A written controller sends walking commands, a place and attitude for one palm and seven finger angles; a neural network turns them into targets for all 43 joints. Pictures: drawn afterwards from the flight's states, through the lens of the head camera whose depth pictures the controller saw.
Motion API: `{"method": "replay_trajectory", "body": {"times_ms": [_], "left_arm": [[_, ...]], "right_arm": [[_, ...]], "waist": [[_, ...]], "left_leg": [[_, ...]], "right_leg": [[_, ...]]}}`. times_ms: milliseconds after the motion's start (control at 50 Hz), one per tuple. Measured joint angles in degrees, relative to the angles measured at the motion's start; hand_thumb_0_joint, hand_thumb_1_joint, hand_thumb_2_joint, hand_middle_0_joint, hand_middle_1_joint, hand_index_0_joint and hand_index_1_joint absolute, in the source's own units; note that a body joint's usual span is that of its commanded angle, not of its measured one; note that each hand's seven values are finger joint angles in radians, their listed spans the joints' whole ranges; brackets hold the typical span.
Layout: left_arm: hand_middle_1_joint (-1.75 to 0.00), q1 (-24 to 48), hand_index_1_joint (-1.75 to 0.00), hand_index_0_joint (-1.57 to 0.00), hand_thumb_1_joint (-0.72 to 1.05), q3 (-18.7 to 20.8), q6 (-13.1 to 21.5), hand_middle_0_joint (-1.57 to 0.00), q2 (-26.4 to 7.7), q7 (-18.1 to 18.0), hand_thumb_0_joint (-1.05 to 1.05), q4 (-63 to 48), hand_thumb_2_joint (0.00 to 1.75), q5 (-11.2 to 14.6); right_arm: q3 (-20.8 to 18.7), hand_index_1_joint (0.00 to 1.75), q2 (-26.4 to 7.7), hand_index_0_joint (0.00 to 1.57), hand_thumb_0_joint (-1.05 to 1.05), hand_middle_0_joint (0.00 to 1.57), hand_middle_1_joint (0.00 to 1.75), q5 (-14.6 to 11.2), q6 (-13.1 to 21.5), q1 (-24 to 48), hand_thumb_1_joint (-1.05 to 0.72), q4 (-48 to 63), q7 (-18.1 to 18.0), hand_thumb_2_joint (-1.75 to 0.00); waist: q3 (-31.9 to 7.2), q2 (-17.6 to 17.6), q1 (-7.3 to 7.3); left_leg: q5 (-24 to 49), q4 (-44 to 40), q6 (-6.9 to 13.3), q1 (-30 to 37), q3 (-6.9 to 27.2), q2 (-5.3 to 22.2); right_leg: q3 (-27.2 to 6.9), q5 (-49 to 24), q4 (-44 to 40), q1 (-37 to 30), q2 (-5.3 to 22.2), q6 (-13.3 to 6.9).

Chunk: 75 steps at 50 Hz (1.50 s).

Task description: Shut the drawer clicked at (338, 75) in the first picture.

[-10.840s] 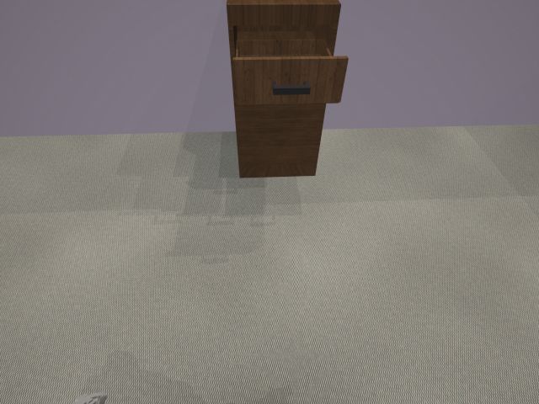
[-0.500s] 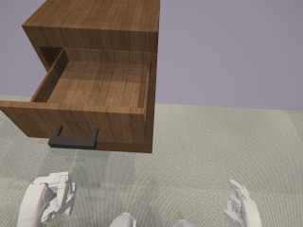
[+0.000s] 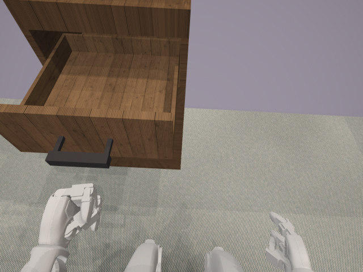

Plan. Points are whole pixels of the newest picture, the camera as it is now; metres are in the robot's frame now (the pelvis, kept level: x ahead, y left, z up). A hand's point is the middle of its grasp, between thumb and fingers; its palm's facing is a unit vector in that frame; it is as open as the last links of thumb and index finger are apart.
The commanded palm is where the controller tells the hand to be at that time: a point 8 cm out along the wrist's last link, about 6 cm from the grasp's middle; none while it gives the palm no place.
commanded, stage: bring the fist close to the handle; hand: left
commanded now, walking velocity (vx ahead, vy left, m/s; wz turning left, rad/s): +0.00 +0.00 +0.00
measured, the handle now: (82, 150) +0.35 +0.24 +0.05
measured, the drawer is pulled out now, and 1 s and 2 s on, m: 0.27 0.26 0.14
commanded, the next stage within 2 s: push the drawer shut in 0.30 s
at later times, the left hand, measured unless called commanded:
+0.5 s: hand (92, 211) +0.23 +0.18 +0.04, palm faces +0.01 -1.00 -0.05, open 3.3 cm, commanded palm +0.22 +0.24 +0.05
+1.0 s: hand (98, 186) +0.28 +0.18 +0.04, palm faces -0.01 -1.00 -0.05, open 3.1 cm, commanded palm +0.27 +0.24 +0.05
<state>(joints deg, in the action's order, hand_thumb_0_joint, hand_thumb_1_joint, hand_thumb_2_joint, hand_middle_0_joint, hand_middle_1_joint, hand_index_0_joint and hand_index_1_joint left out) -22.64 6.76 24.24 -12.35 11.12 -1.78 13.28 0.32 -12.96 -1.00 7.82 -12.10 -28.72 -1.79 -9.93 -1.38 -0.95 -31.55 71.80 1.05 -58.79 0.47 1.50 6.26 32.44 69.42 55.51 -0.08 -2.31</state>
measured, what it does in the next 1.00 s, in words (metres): stands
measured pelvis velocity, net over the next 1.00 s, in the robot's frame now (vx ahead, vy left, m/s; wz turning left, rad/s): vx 0.00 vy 0.01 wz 0.00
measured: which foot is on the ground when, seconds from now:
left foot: down 0.00-1.00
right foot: down 0.00-1.00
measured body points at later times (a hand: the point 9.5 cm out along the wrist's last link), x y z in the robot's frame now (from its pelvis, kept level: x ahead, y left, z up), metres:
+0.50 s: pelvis +0.00 +0.00 +0.00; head +0.09 +0.01 +0.44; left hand +0.22 +0.24 +0.05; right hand +0.19 -0.23 -0.08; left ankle +0.03 +0.11 -0.63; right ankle +0.01 -0.10 -0.63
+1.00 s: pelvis +0.00 +0.01 +0.00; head +0.09 +0.02 +0.45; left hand +0.27 +0.24 +0.05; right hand +0.17 -0.24 -0.08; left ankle +0.03 +0.11 -0.63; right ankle +0.01 -0.10 -0.63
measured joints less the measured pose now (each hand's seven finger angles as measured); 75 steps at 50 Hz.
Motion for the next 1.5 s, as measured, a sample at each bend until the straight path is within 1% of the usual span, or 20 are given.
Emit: {"method": "replay_trajectory", "body": {"times_ms": [120,240,360,500,640,760,920,1040,1220,1340,1500], "left_arm": [[-1.60,-1.5,-1.60,-1.39,0.90,0.1,-0.6,-1.40,-0.2,-0.8,0.02,-1.5,0.90,-0.1],[-1.60,-3.1,-1.60,-1.39,0.90,-0.1,0.2,-1.40,0.0,-1.1,0.02,-1.7,0.90,-0.1],[-1.60,-2.4,-1.60,-1.40,0.90,0.1,0.9,-1.40,-0.4,-0.5,0.02,-1.3,0.90,0.2],[-1.60,-0.6,-1.60,-1.40,0.90,0.5,0.1,-1.40,-1.0,-0.1,0.02,-0.7,0.90,0.3],[-1.60,3.2,-1.60,-1.40,0.90,0.1,-1.0,-1.40,-1.0,-0.4,0.02,0.9,0.90,0.0],[-1.60,5.7,-1.60,-1.40,0.90,0.8,-2.1,-1.40,-1.2,-0.8,0.02,2.6,0.90,0.0],[-1.60,9.7,-1.60,-1.40,0.90,1.0,-1.4,-1.40,-1.4,-1.0,0.01,6.2,0.90,-0.3],[-1.60,13.1,-1.60,-1.40,0.88,0.9,-1.1,-1.40,-1.4,-1.0,-0.01,9.1,0.92,-0.7],[-1.60,20.4,-1.60,-1.40,0.87,1.1,-1.1,-1.40,-1.8,-1.3,-0.02,15.3,0.93,-1.4],[-1.60,25.8,-1.60,-1.40,0.87,1.8,-1.6,-1.40,-2.4,-1.5,-0.01,20.2,0.93,-1.7],[-1.60,33.2,-1.60,-1.40,0.87,3.0,-1.3,-1.40,-3.0,-1.8,-0.01,27.7,0.93,-2.4]], "right_arm": [[-0.2,0.30,0.1,0.20,0.01,0.20,0.30,-0.2,-1.2,-0.6,-0.91,0.2,0.0,-0.90],[-0.3,0.30,0.0,0.20,0.01,0.20,0.30,-0.2,-1.6,-0.7,-0.91,0.5,-0.1,-0.90],[-0.2,0.30,-0.2,0.20,0.01,0.20,0.30,-0.2,-1.4,-0.2,-0.91,0.6,-0.3,-0.90],[0.1,0.30,-0.2,0.20,0.01,0.20,0.30,-0.2,-1.6,0.1,-0.91,0.7,-0.5,-0.90],[0.6,0.30,-0.5,0.20,0.01,0.20,0.30,-0.1,-1.6,-0.1,-0.91,0.6,-0.3,-0.90],[0.6,0.30,-0.4,0.21,0.01,0.20,0.30,-0.1,-2.4,-0.6,-0.91,0.3,0.0,-0.90],[0.7,0.30,-1.2,0.20,0.01,0.20,0.30,0.0,-2.5,-1.2,-0.91,-0.4,0.2,-0.90],[0.5,0.30,-1.6,0.20,0.01,0.20,0.30,0.0,-2.8,-1.1,-0.91,-1.5,0.1,-0.90],[1.1,0.30,-1.5,0.20,0.01,0.20,0.30,-0.1,-3.2,-0.4,-0.91,-2.9,-0.2,-0.90],[1.4,0.30,-1.4,0.20,0.01,0.20,0.30,-0.2,-3.6,-0.3,-0.91,-3.4,-0.2,-0.90],[1.4,0.30,-1.7,0.21,0.01,0.20,0.30,-0.3,-4.3,-1.1,-0.91,-4.2,-0.2,-0.90]], "waist": [[-0.1,-0.1,-0.19],[-0.4,-0.2,-0.14],[-0.3,-0.2,0.03],[-0.2,-0.1,0.02],[-0.2,-0.3,-0.21],[-0.2,-0.1,-0.61],[0.0,-0.3,-0.81],[0.4,-0.2,-0.44],[0.8,0.1,-0.42],[1.0,0.1,-0.90],[1.3,0.4,-1.46]], "left_leg": [[0.1,-0.7,0.1,0.6,-0.1,0.0],[0.1,-0.9,0.1,0.6,-0.1,0.0],[-0.3,0.1,0.1,-0.2,0.3,0.0],[-0.4,0.2,0.1,-0.4,0.5,0.0],[-0.4,0.0,0.2,-0.5,0.4,-0.1],[-0.2,-0.8,0.3,0.2,0.0,0.0],[0.2,-1.3,0.4,0.3,-0.1,-0.2],[0.6,-1.5,0.5,0.1,-0.1,-0.4],[1.4,-1.8,0.5,-0.2,-0.1,-0.5],[1.9,-2.4,0.4,0.0,-0.1,-0.4],[2.3,-3.1,0.5,0.0,-0.5,-0.4]], "right_leg": [[-0.1,-0.2,-0.8,-0.6,-0.1,0.1],[-0.1,-0.2,-1.0,-0.6,0.0,0.2],[0.2,0.2,-0.3,0.0,0.0,0.1],[0.4,0.2,-0.3,0.0,-0.1,0.1],[0.3,0.2,-0.5,0.1,0.0,0.3],[-0.1,-0.1,-1.2,-0.4,-0.1,0.4],[-0.3,-0.5,-1.7,-0.4,0.0,0.5],[-0.3,-0.8,-1.7,-0.2,0.2,0.6],[-0.2,-1.4,-1.9,0.1,0.3,0.5],[-0.3,-1.9,-2.5,-0.1,0.2,0.5],[-0.7,-2.4,-3.0,0.1,0.2,0.5]]}}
